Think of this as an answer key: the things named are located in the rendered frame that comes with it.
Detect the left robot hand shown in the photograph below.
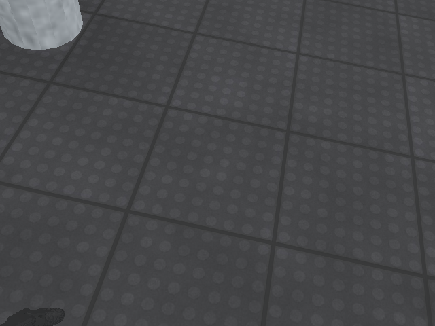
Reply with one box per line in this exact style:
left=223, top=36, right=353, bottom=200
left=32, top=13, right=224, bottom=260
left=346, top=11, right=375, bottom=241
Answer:
left=0, top=308, right=65, bottom=326

